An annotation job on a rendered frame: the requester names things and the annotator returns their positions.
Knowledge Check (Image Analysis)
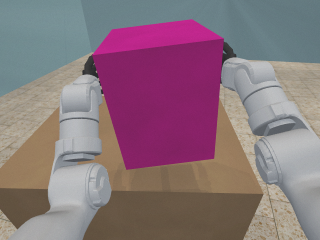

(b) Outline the robot left upper arm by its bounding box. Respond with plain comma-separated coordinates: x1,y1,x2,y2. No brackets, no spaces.
7,162,112,240

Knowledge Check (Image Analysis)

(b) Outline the robot left forearm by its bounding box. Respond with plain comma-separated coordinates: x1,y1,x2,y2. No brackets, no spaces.
48,74,103,204

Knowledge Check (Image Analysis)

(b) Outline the robot left hand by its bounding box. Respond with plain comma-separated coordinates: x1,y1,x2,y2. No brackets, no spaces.
82,54,104,94

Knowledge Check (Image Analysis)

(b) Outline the robot right upper arm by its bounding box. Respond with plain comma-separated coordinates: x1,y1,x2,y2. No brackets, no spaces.
254,128,320,240

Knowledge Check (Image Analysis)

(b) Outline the carton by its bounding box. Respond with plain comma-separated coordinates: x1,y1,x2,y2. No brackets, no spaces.
92,19,224,170

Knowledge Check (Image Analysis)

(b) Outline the robot right hand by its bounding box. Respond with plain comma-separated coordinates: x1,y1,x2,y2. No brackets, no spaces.
220,41,237,84

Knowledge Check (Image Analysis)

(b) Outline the robot right forearm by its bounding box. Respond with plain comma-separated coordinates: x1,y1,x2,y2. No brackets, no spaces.
221,57,320,143

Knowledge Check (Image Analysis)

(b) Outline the pedestal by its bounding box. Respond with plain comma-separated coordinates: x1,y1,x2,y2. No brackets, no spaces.
0,96,264,240

